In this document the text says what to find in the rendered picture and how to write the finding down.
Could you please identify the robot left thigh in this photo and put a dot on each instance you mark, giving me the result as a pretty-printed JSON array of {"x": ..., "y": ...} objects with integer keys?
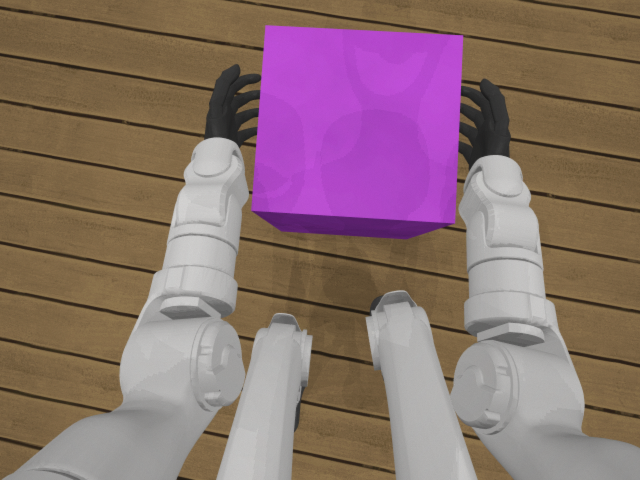
[{"x": 260, "y": 443}]

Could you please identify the right robot hand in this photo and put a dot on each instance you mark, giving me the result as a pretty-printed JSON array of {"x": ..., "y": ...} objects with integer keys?
[{"x": 492, "y": 136}]

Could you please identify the carton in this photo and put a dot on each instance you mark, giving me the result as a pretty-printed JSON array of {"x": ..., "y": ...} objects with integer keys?
[{"x": 358, "y": 131}]

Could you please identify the robot right upper arm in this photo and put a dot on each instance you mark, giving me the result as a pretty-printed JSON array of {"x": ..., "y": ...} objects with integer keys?
[{"x": 527, "y": 407}]

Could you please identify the left robot forearm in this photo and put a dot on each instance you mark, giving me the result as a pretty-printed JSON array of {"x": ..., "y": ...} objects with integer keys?
[{"x": 197, "y": 277}]

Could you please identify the left robot foot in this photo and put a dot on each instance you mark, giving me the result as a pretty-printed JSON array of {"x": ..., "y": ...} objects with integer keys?
[{"x": 297, "y": 415}]

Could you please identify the left robot hand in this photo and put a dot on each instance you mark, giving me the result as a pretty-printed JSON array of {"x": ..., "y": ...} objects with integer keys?
[{"x": 222, "y": 120}]

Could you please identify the right robot forearm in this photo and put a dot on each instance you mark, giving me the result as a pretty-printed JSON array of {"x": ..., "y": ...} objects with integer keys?
[{"x": 507, "y": 301}]

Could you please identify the robot left upper arm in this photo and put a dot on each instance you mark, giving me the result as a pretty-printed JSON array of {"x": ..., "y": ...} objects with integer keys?
[{"x": 175, "y": 376}]

